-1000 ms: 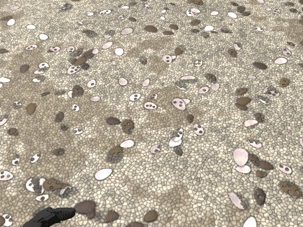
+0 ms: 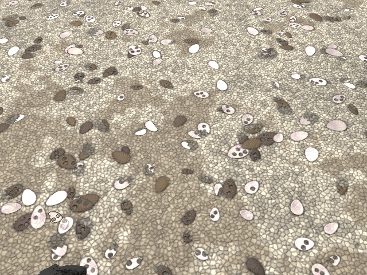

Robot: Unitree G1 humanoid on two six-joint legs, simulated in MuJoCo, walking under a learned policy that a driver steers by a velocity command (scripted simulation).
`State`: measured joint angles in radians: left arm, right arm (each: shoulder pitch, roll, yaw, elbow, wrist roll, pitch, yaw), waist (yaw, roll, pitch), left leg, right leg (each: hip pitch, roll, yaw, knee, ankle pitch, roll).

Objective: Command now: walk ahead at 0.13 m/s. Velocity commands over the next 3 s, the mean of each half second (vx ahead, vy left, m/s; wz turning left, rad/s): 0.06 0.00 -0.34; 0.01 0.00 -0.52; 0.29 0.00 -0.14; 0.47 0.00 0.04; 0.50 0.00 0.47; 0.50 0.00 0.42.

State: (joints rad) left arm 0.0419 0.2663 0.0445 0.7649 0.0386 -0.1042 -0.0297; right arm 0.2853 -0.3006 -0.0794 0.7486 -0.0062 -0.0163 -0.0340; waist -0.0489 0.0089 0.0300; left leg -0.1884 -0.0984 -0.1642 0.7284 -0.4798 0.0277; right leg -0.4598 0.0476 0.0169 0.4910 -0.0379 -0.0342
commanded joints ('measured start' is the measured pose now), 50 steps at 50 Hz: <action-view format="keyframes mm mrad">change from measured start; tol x32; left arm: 1 108 97 15 -23 -39 12 -10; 50 85 171 48 -160 -37 117 55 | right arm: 1 181 -126 -12 -24 -2 5 8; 50 -134 -87 -18 -73 5 21 -5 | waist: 1 22 -177 -290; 17 15 -152 -118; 20 51 239 -71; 37 50 168 -89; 40 41 -340 -145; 50 51 -132 -124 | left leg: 1 -272 69 1 381 -189 -86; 17 33 70 94 -315 277 -37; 20 18 488 -331 -478 390 220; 37 91 400 144 -277 683 134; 41 -486 118 133 446 -241 -116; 50 -335 141 114 218 145 -120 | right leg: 1 526 -384 554 -91 390 -296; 5 252 -256 450 -204 -106 -185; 16 154 -154 439 -190 -248 -129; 20 -135 44 126 418 -548 43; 25 -176 -4 78 690 -373 127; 36 83 -53 -86 147 -297 81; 40 587 -400 450 -65 629 -223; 50 335 -234 234 -150 179 -195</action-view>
